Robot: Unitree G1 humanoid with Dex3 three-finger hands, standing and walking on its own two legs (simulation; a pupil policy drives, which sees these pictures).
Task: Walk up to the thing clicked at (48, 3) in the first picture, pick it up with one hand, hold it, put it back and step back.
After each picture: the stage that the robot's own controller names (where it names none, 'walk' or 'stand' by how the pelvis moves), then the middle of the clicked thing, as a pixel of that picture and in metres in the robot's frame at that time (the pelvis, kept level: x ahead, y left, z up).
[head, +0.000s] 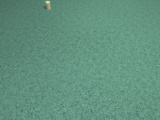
stand; (48, 5) +2.27 +0.56 -0.72
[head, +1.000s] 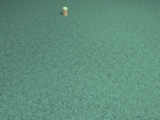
walk; (65, 11) +2.16 +0.26 -0.70
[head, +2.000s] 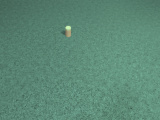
walk; (68, 31) +1.52 +0.19 -0.71
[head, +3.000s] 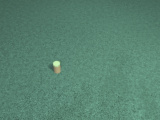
walk; (56, 67) +0.98 +0.24 -0.72
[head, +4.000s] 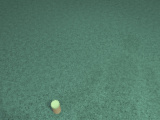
walk; (56, 107) +0.58 +0.24 -0.71
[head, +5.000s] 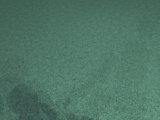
walk; out of the picture +0.37 +0.19 -0.71
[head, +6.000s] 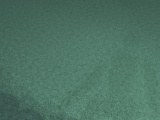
stand; out of the picture +0.33 +0.17 -0.72
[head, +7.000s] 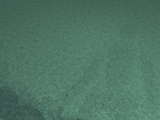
stand; out of the picture +0.34 +0.18 -0.72
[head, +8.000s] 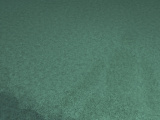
stand; out of the picture +0.33 +0.18 -0.73
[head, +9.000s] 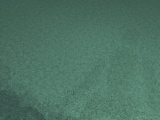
stand; out of the picture +0.32 +0.18 -0.73
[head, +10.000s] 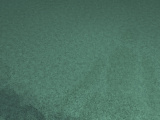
go down; out of the picture +0.32 +0.18 -0.73
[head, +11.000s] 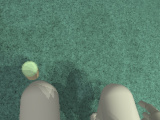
go down; (31, 71) +0.40 +0.22 -0.35
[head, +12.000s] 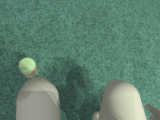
approach; (28, 68) +0.39 +0.23 -0.30
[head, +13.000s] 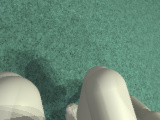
close in; out of the picture +0.37 +0.27 -0.22
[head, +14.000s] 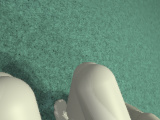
close; out of the picture +0.38 +0.27 -0.21
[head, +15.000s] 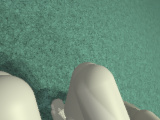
lift; out of the picture +0.37 +0.28 -0.22
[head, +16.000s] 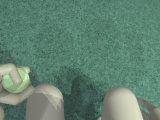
lift; (19, 85) +0.30 +0.23 -0.06
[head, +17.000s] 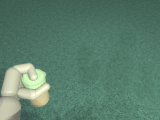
hold; (36, 88) +0.33 +0.17 +0.05
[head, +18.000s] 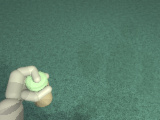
hold; (39, 90) +0.33 +0.16 +0.01
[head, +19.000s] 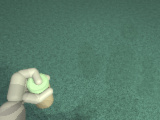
hold; (41, 91) +0.32 +0.16 +0.01
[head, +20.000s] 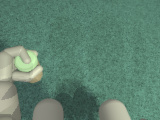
crouch; (30, 67) +0.39 +0.19 -0.07
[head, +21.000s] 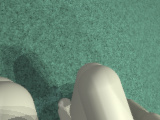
lower; out of the picture +0.38 +0.29 -0.22
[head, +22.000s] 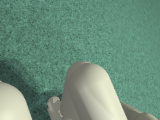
lower; out of the picture +0.41 +0.29 -0.22
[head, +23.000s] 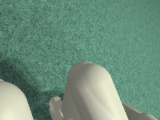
lower; out of the picture +0.41 +0.30 -0.22
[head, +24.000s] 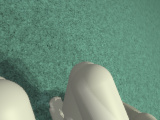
lower; out of the picture +0.40 +0.30 -0.22
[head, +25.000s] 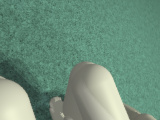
loosen; out of the picture +0.39 +0.29 -0.22
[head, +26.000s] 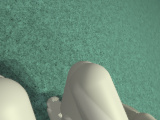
withdraw; out of the picture +0.38 +0.28 -0.23
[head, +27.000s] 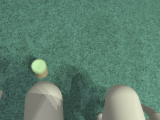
walk; (40, 69) +0.43 +0.22 -0.34
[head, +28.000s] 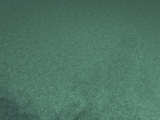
stand; out of the picture +0.35 +0.16 -0.66
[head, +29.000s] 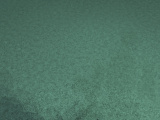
stand; out of the picture +0.37 +0.18 -0.67
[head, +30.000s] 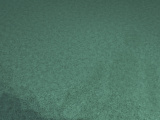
stand; out of the picture +0.37 +0.17 -0.69
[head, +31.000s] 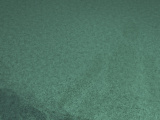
walk; out of the picture +0.40 +0.16 -0.71
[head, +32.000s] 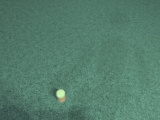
walk; (61, 96) +0.54 +0.16 -0.71
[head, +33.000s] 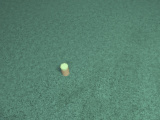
walk; (65, 69) +0.82 +0.23 -0.70
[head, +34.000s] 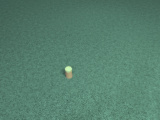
stand; (68, 72) +0.99 +0.17 -0.71
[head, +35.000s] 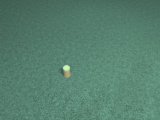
stand; (66, 71) +0.99 +0.18 -0.72
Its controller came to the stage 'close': yes
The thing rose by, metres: 0.71
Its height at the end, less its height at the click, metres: +0.00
